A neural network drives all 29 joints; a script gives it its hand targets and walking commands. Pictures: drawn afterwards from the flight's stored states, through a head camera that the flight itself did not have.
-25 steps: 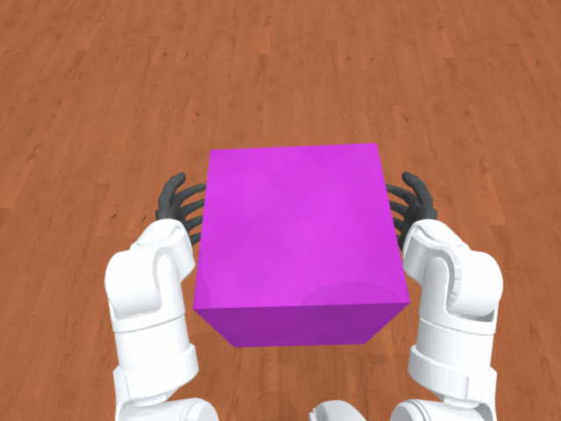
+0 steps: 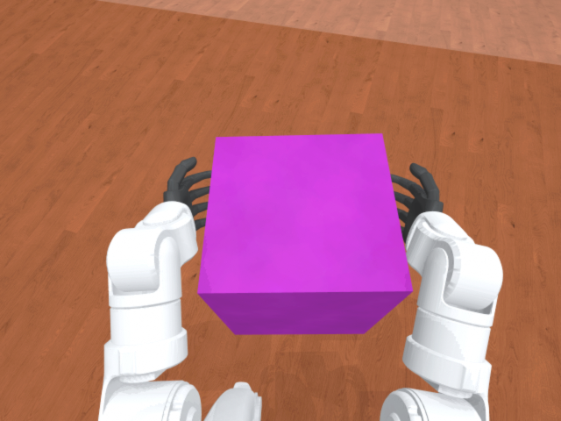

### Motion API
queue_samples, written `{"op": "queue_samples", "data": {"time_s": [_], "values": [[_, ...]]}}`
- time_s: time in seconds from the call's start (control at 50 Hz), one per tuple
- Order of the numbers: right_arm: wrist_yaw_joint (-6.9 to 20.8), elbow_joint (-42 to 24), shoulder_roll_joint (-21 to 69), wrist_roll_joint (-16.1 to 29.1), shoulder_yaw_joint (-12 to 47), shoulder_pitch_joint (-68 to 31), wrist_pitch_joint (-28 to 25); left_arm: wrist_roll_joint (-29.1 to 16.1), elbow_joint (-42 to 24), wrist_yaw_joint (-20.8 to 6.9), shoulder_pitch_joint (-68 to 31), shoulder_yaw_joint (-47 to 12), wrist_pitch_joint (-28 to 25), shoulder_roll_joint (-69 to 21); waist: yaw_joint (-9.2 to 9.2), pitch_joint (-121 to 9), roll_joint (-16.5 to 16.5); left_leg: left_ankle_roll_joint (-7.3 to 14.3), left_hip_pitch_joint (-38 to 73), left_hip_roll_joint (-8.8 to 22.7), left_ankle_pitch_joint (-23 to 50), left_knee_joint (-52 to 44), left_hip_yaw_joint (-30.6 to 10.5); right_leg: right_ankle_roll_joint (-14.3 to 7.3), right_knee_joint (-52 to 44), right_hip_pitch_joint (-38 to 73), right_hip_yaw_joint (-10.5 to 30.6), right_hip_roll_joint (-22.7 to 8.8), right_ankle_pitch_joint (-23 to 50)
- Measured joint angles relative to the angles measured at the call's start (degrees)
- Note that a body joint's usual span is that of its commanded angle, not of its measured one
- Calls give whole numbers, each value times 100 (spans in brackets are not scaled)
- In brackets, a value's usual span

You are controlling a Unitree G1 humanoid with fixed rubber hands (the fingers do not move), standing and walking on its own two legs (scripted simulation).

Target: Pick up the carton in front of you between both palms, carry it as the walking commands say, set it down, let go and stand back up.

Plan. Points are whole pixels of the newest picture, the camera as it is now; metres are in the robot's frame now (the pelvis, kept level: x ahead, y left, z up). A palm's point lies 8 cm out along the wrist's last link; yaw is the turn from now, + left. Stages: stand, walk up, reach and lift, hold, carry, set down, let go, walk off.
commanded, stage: carry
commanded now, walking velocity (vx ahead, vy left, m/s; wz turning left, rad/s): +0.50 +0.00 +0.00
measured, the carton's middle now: (298, 247) +0.35 +0.03 +0.07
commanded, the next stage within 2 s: none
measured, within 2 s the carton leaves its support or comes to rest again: neither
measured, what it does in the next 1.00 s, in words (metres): climbs: left foot 0.03 m higher, then right foot 0.04 m higher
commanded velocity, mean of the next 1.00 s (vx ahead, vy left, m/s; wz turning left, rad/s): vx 0.50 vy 0.00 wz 0.00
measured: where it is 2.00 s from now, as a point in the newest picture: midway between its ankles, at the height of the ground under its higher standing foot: (309, 152)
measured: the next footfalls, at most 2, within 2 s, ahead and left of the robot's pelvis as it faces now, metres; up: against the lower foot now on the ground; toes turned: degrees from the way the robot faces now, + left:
left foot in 0.06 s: +0.22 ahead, +0.12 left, +0.03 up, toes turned +5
right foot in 0.44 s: +0.42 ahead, -0.07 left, +0.07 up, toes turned -4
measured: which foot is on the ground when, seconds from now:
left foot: up 0.00-0.04, down 0.06-0.46, up 0.48-0.78, down 0.80-1.00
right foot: down 0.00-0.08, up 0.10-0.42, down 0.44-0.84, up 0.86-1.00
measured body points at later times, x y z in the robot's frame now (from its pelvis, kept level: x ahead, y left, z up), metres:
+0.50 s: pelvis +0.33 +0.01 +0.04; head +0.34 +0.01 +0.49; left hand +0.67 +0.18 +0.18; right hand +0.70 -0.13 +0.19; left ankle +0.19 +0.11 -0.64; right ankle +0.38 -0.07 -0.66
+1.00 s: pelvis +0.65 +0.05 +0.11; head +0.68 +0.03 +0.56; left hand +1.02 +0.14 +0.23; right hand +0.98 -0.17 +0.23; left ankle +0.67 +0.14 -0.62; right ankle +0.60 -0.05 -0.51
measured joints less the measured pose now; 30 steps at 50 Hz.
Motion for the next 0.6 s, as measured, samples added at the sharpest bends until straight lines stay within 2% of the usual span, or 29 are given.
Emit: {"op": "queue_samples", "data": {"time_s": [0.04, 0.06, 0.08, 0.1, 0.14, 0.16, 0.18, 0.22, 0.26, 0.32, 0.38, 0.4, 0.44, 0.48, 0.54, 0.56, 0.6], "values": [[-14, -99, -108, 23, 130, 18, -5, 5, -6, -13, -139, 27, -2, 0, -196, -83, -92, 43, 321, -53, 119, -1023, 204, 122, -26, 239, 72, -143, -221], [-11, -77, -142, 45, 190, -16, 9, 31, -43, -28, -165, 70, 35, 2, -348, -124, -158, 33, 594, -137, -75, -1365, 313, 144, 216, 268, 128, -259, -411], [-7, -6, -145, 65, 233, -73, -4, 59, -75, -54, -179, 104, 64, 36, -560, -123, -275, -53, 754, -263, -364, -1376, 431, 128, 761, 147, 192, -451, -575], [-22, 76, -173, 60, 291, -121, 0, 83, -69, -80, -167, 132, 77, 52, -754, -106, -288, -90, 840, -334, -553, -1275, 497, 113, 1530, -102, 349, -513, -427], [-69, 182, -209, 113, 316, -78, 93, 179, -32, -118, -32, 172, 102, -43, -1089, -104, -96, -65, 1050, -393, -665, -1327, 471, 125, 3183, -752, 657, -280, -8], [-107, 210, -226, 156, 323, -2, 161, 267, -16, -141, 59, 239, 120, -163, -1192, -114, 0, -33, 1210, -410, -680, -1483, 453, 97, 3861, -1082, 698, -173, 56], [-136, 234, -244, 195, 338, 79, 220, 394, -23, -161, 151, 304, 144, -292, -1261, -124, 76, -13, 1389, -419, -701, -1678, 445, 66, 4357, -1390, 680, -106, 145], [-171, 225, -266, 345, 376, 192, 291, 612, -159, -180, 317, 472, 165, -533, -1366, -131, 193, -14, 1727, -419, -727, -2066, 422, 57, 4749, -1906, 559, -53, 337], [-270, 148, -280, 447, 464, 178, 266, 740, -416, -204, 428, 563, 120, -675, -1432, -107, 230, -11, 2014, -423, -770, -2368, 393, 13, 4691, -2325, 438, -66, 395], [-288, 113, -251, 531, 485, -45, 105, 772, -785, -227, 467, 578, 18, -658, -1467, -67, 115, -56, 2450, -468, -875, -2731, 336, -45, 4314, -2790, 370, -135, 471], [-300, 24, -268, 602, 522, -240, 32, 736, -1059, -228, 494, 485, -49, -554, -1395, -106, 51, -125, 2916, -446, -1062, -2999, 209, -65, 3278, -2878, 294, -166, 243], [-301, 3, -276, 597, 540, -289, 37, 745, -1099, -225, 493, 450, -53, -514, -1320, -145, 52, -165, 3066, -401, -1168, -3025, 174, -78, 2799, -2805, 227, -144, 172], [-298, 92, -342, 562, 538, -343, 83, 760, -917, -220, 423, 350, -36, -418, -1048, -242, 55, -231, 3267, -264, -1460, -2720, 126, -165, 1841, -2449, -1, -35, 298], [-225, 281, -464, 529, 443, -229, 147, 733, -486, -231, 402, 156, -15, -390, -658, -299, 114, -261, 2929, -91, -1359, -1285, -62, -281, 1836, -2083, -173, 97, 216], [-104, 509, -352, 426, 259, 49, 254, 572, -208, -120, 606, 26, 206, -370, -131, -397, -138, -205, 1844, -369, -1353, 1386, -299, -382, 1464, -1500, -95, 154, -84], [-82, 553, -243, 344, 189, 65, 266, 517, -200, -83, 661, 17, 263, -327, 5, -375, -208, -154, 1472, -424, -1370, 1973, -269, -352, 1236, -1291, -22, 161, -60], [-23, 487, -25, 160, 67, 39, 236, 383, -251, -51, 682, 8, 292, -212, 170, -246, -282, -90, 823, -438, -1286, 2432, -174, -334, 797, -857, 107, 148, -18]]}}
